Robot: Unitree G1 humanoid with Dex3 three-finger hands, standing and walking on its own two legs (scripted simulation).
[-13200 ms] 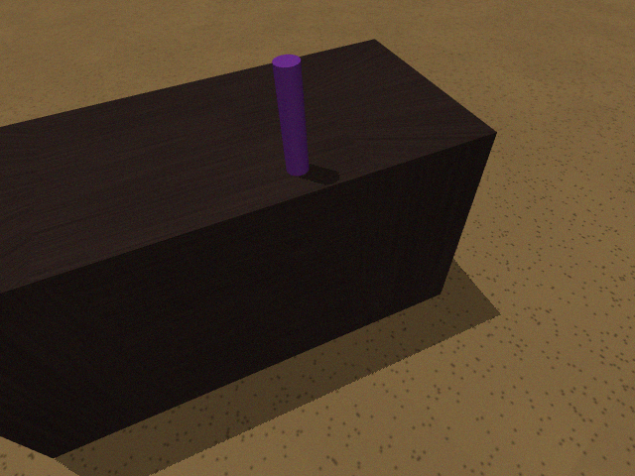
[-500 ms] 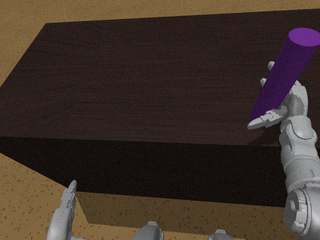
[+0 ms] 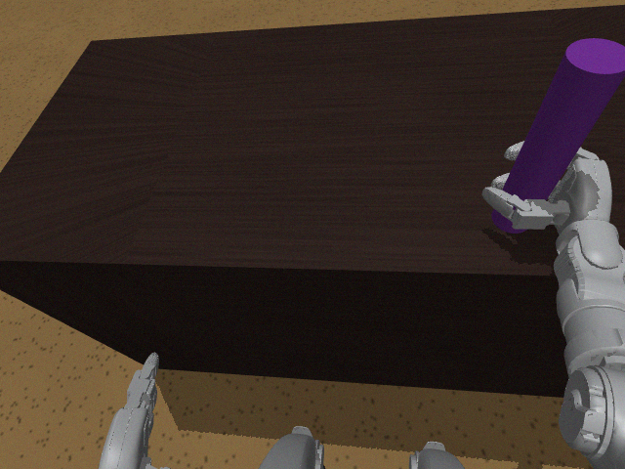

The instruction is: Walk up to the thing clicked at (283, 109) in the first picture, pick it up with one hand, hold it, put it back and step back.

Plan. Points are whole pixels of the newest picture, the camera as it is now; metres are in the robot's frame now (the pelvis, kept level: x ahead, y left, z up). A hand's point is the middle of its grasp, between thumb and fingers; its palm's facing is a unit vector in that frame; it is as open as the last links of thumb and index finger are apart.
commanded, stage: settle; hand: right
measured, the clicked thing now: (544, 155) +0.46 -0.19 +0.12
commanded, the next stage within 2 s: lift in 0.82 s
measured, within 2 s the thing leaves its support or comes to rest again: leaves its support in 0.34 s
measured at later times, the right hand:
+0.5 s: hand (531, 173) +0.47 -0.19 +0.08, palm faces +0.11 +0.99 -0.02, open 7.3 cm
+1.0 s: hand (533, 157) +0.47 -0.18 +0.11, palm faces +0.10 +0.99 +0.01, open 7.2 cm
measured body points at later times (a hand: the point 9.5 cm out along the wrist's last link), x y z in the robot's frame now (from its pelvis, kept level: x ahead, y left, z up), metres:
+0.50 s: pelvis +0.01 +0.00 +0.02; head +0.09 -0.02 +0.46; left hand +0.16 +0.26 -0.02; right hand +0.46 -0.24 +0.08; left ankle +0.03 +0.14 -0.67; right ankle +0.02 -0.12 -0.67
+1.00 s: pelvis +0.02 +0.00 +0.03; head +0.08 -0.01 +0.48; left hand +0.17 +0.27 -0.01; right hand +0.45 -0.23 +0.11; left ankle +0.03 +0.14 -0.67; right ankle +0.02 -0.12 -0.67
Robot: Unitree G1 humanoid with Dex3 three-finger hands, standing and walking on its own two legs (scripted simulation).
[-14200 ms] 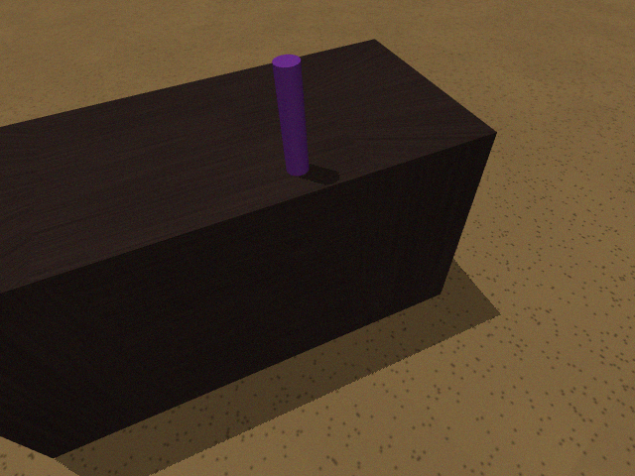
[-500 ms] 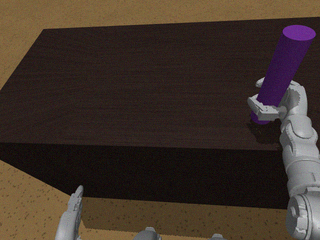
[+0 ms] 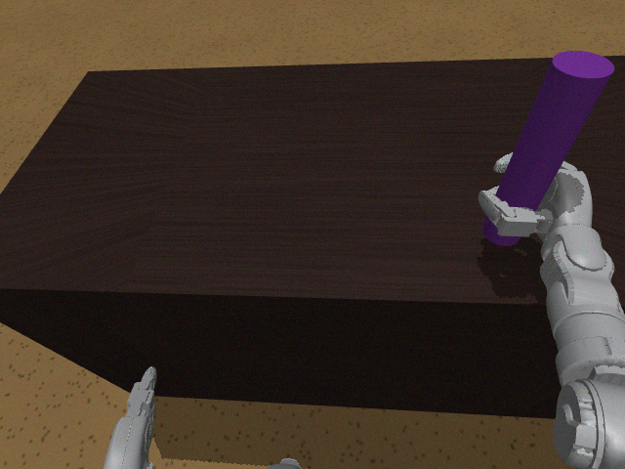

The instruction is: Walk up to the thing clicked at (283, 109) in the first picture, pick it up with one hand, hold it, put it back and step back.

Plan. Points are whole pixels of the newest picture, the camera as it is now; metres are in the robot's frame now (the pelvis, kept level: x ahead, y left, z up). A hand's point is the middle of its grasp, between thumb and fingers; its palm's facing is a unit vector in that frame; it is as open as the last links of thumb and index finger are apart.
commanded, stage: lift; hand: right
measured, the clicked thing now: (533, 165) +0.45 -0.19 +0.13
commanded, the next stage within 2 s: hold in 1.28 s
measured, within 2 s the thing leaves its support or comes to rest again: neither
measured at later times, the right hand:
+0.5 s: hand (545, 190) +0.40 -0.19 +0.15, palm faces +0.12 +0.99 -0.01, open 7.1 cm
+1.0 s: hand (571, 195) +0.35 -0.18 +0.20, palm faces +0.11 +0.99 -0.03, open 7.1 cm
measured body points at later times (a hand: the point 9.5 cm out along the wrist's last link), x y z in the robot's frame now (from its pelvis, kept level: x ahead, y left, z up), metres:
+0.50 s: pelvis +0.00 +0.00 +0.02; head +0.01 +0.00 +0.47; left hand +0.15 +0.25 -0.04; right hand +0.38 -0.24 +0.15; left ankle +0.02 +0.13 -0.70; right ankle +0.00 -0.13 -0.70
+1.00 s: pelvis -0.01 +0.01 +0.03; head -0.02 +0.02 +0.48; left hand +0.16 +0.26 -0.04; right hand +0.34 -0.23 +0.20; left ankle +0.02 +0.13 -0.70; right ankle +0.00 -0.13 -0.70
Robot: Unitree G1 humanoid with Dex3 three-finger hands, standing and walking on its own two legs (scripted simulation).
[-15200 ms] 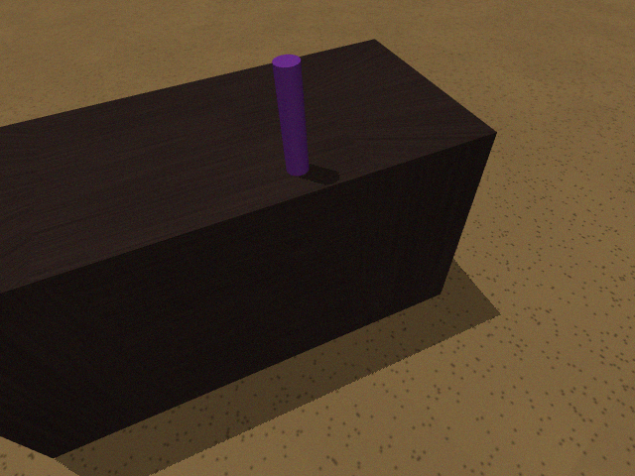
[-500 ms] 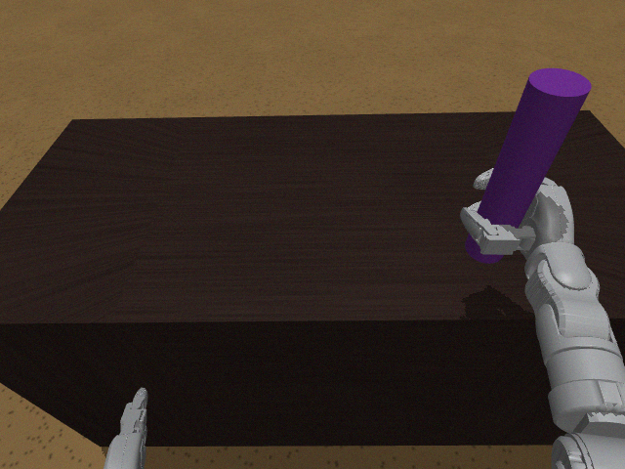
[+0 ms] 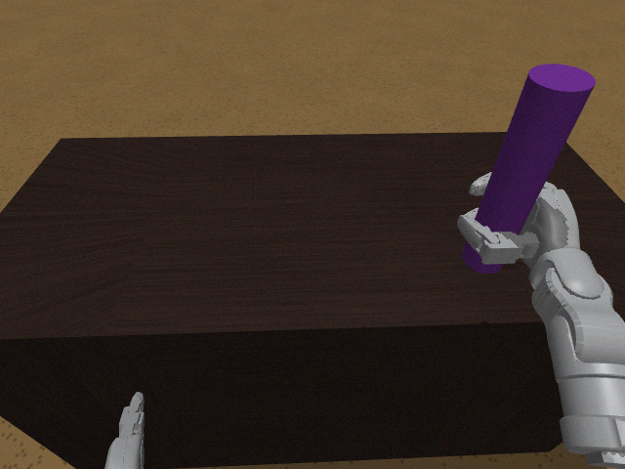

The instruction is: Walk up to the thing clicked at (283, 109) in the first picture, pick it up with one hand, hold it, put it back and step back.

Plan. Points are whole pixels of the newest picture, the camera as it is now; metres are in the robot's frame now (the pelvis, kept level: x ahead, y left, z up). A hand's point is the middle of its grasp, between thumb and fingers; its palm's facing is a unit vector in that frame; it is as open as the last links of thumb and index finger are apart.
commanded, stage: lift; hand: right
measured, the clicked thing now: (513, 187) +0.36 -0.18 +0.22
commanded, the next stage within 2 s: hold in 0.28 s
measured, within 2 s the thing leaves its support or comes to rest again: neither
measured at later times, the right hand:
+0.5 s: hand (499, 216) +0.34 -0.18 +0.19, palm faces +0.09 +0.99 -0.04, open 7.1 cm
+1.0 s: hand (510, 213) +0.33 -0.18 +0.21, palm faces +0.09 +0.99 -0.05, open 7.1 cm
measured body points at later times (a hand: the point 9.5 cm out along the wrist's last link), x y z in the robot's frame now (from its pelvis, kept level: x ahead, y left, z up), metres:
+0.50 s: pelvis +0.01 +0.00 +0.00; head -0.02 +0.03 +0.45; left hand +0.18 +0.26 -0.06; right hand +0.33 -0.23 +0.20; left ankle +0.02 +0.13 -0.73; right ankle +0.01 -0.13 -0.73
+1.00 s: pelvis +0.01 +0.00 +0.00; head -0.02 +0.03 +0.45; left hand +0.18 +0.26 -0.07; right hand +0.32 -0.23 +0.21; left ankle +0.02 +0.13 -0.73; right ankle +0.01 -0.13 -0.73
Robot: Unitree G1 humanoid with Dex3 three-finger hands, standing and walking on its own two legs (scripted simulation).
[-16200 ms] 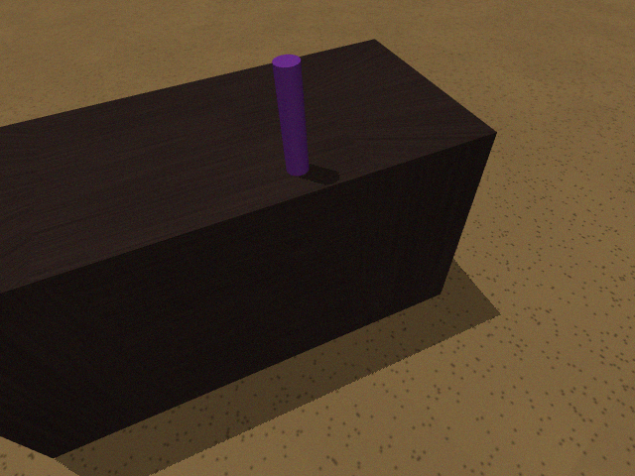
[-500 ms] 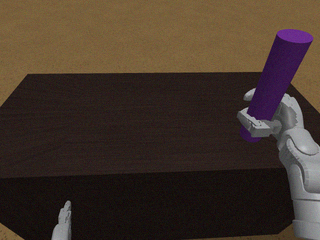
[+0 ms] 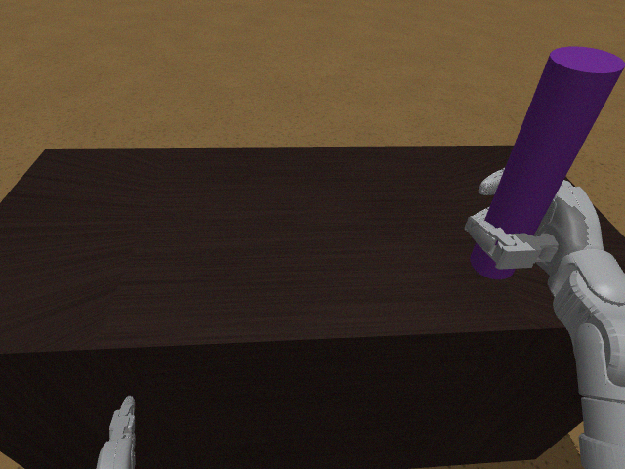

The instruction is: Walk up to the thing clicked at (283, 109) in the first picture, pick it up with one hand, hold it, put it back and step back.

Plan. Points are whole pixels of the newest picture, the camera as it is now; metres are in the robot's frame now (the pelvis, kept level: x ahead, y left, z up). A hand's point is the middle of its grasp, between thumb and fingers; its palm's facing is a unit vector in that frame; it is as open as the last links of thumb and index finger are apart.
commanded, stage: hold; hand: right
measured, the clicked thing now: (528, 184) +0.32 -0.18 +0.26
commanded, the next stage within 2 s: crouch in 1.98 s
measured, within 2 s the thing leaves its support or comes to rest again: neither
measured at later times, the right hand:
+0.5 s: hand (504, 226) +0.32 -0.18 +0.21, palm faces +0.08 +1.00 -0.04, open 7.1 cm
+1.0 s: hand (502, 212) +0.33 -0.17 +0.22, palm faces +0.06 +1.00 -0.05, open 7.1 cm
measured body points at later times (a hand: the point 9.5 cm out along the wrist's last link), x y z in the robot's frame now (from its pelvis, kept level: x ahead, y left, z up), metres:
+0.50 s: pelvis +0.00 +0.00 +0.00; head -0.03 +0.03 +0.45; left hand +0.16 +0.26 -0.07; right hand +0.31 -0.23 +0.21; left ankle +0.01 +0.12 -0.73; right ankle +0.00 -0.13 -0.73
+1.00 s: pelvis +0.00 +0.00 +0.00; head -0.04 +0.03 +0.45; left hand +0.17 +0.26 -0.07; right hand +0.32 -0.22 +0.23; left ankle +0.01 +0.12 -0.73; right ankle +0.00 -0.13 -0.73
